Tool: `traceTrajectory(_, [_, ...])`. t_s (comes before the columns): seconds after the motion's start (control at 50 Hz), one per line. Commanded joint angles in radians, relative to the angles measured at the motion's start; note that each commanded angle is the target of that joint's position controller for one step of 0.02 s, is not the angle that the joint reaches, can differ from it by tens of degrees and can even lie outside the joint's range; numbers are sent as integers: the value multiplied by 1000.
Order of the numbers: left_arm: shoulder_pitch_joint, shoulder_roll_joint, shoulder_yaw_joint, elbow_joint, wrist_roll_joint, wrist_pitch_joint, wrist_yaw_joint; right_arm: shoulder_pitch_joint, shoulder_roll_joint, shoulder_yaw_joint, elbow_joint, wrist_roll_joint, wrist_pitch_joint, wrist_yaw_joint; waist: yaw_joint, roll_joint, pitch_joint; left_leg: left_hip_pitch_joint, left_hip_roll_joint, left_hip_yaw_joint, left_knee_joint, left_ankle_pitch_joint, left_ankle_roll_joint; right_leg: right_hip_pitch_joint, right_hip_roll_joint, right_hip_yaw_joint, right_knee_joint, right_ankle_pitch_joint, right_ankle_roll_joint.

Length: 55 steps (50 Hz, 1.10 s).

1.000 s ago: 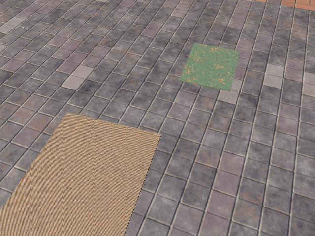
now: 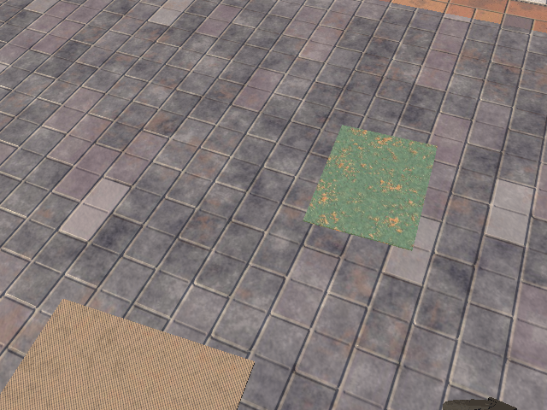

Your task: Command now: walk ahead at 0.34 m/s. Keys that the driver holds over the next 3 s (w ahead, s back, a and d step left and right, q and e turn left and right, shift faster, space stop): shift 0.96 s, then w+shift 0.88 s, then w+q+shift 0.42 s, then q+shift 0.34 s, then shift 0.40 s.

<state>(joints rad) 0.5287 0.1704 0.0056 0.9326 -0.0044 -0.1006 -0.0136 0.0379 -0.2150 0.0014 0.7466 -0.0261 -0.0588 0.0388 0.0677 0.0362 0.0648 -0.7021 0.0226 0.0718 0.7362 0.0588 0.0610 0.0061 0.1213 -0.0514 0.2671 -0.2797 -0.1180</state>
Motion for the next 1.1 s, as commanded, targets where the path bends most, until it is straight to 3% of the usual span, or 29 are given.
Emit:
traceTrajectory(0.02, [30,142,21,-21,0,-7,21,-8,-24,9,-16,6,-9,-6,-34,-96,-36,243,-88,71,-162,129,21,-45,-204,48,14,1009,67])
traceTrajectory(0.06, [15,155,24,-10,9,0,37,85,-70,-1,26,-3,-18,-19,-75,-125,-74,339,-120,50,-184,75,45,7,-231,70,123,1113,84])
traceTrajectory(0.1, [-41,183,34,-10,6,12,49,305,-114,-18,110,-9,-39,-31,-178,-133,-125,507,-91,-7,-304,123,71,22,-233,72,372,1090,98])
traceTrajectory(0.12, [-80,187,36,-27,-5,13,47,413,-141,-28,153,-21,-52,-39,-224,-83,-173,665,-2,-71,-337,364,98,-74,-181,51,595,843,100])
traceTrajectory(0.14, [73,66,17,-26,-23,22,46,439,-197,-42,167,-27,-46,-40,-138,167,-310,964,310,-332,-136,1039,251,-345,-44,1,966,-200,125])
traceTrajectory(0.16, [187,89,20,18,-35,38,50,439,-144,-33,156,11,-37,-34,-107,61,-479,1064,412,-548,-163,1098,381,-447,-1,150,1130,-363,115])
traceTrajectory(0.18, [105,141,30,19,-4,48,48,326,-114,-32,127,37,-27,-38,-93,-34,-374,894,359,-489,-274,850,373,-459,-42,178,1103,-248,108])
traceTrajectory(0.2, [6,145,32,-3,18,51,41,223,-73,-22,113,34,-20,-45,-70,-38,-232,747,306,-427,-352,624,337,-482,-69,151,1044,-197,105])
traceTrajectory(0.22, [-60,141,33,-12,29,60,35,192,-38,-10,116,29,-20,-51,-51,-74,-156,626,265,-366,-405,528,292,-456,-98,150,961,-172,108])
traceTrajectory(0.24, [-71,125,32,-11,41,78,29,205,-33,-5,132,28,-19,-57,-34,-65,-125,526,228,-316,-440,486,249,-382,-112,141,881,-146,114])
traceTrajectory(0.26, [-50,94,27,6,44,97,26,220,-38,-4,150,21,-18,-57,-19,-41,-120,451,200,-274,-460,458,220,-304,-108,119,829,-133,119])
traceTrajectory(0.3, [-34,52,15,26,33,123,30,222,-61,-7,168,8,-22,-49,2,-3,-130,385,158,-210,-471,387,182,-229,-104,91,703,-136,123])
traceTrajectory(0.34, [-84,61,14,28,28,136,40,240,-87,-13,183,-1,-16,-46,-16,35,-126,375,137,-200,-489,174,157,-225,-107,71,581,-139,121])
traceTrajectory(0.42, [-176,93,15,33,26,146,47,253,-121,-29,197,4,21,-47,-53,85,-81,318,131,-260,-564,-399,131,-223,-110,48,459,-87,110])
traceTrajectory(0.5, [-154,71,4,73,28,124,53,261,-98,-28,214,16,48,-60,-44,35,-26,252,126,-282,-542,-569,75,-120,-116,48,205,-15,73])
traceTrajectory(0.52, [-142,83,2,76,36,113,55,278,-83,-26,221,18,50,-60,-49,1,-8,246,112,-280,-517,-565,38,-112,-170,116,119,-2,57])
traceTrajectory(0.54, [-160,127,7,72,37,103,57,305,-59,-24,223,30,53,-59,-81,-75,10,263,53,-225,-476,-505,3,-182,-247,234,54,-89,29])
traceTrajectory(0.56, [-196,105,-1,79,25,93,54,289,-41,-22,229,34,54,-54,-99,-143,42,391,-5,-147,-415,-362,-8,-344,-277,272,-12,-168,18])
traceTrajectory(0.58, [-224,81,-9,80,21,80,52,290,-29,-18,241,25,52,-50,-115,-157,26,513,-5,-140,-372,-266,-9,-416,-277,276,-53,-193,33])
traceTrajectory(0.6, [-239,86,-8,83,16,72,51,308,-23,-16,255,17,50,-49,-125,-155,19,569,4,-142,-363,-228,-9,-436,-262,257,-59,-182,49])
traceTrajectory(0.64, [-229,89,-6,91,9,66,55,316,-48,-20,274,12,46,-48,-123,-115,2,580,25,-160,-367,-211,-2,-394,-231,218,-37,-106,61])
traceTrajectory(0.72, [-167,65,-8,120,12,69,53,302,-31,-12,303,18,40,-56,-93,-52,1,517,39,-173,-393,-220,-1,-297,-212,182,17,2,47])
traceTrajectory(0.96, [-130,38,-11,170,14,74,58,308,2,-6,370,20,46,-73,-78,-37,4,521,48,-175,-388,-167,-5,-236,-204,161,41,95,44])
traceTrajectory(0.98, [-99,52,-4,179,16,76,57,320,0,-8,375,19,47,-72,-69,-51,-31,516,16,-152,-361,-326,3,-220,-188,162,31,-94,30])
traceTrajectory(1.0, [-86,96,13,174,18,82,53,316,-28,-21,366,14,52,-67,-58,-91,-11,450,-28,-119,-298,-564,19,-230,-189,204,16,-361,-4])
traceTrajectory(1.02, [-39,128,28,175,21,88,47,259,-47,-30,336,5,56,-56,-25,-118,56,295,-45,-109,-226,-691,24,-219,-244,306,-48,-587,-51])
traceTrajectory(1.04, [10,159,43,187,19,88,44,173,-12,-25,287,0,53,-42,11,-206,123,154,-64,-31,-100,-608,11,-171,-359,454,-159,-710,-110])
traceTrajectory(1.06, [2,158,53,187,20,83,45,103,-5,-25,246,-9,45,-33,22,-227,186,51,-13,-12,27,-468,5,-156,-458,548,-227,-654,-154])
traceTrajectory(1.1, [-41,143,60,167,26,61,44,94,-35,-46,230,-12,25,-20,-20,-109,137,-57,35,-60,135,-395,-11,-53,-451,508,-221,-450,-147])
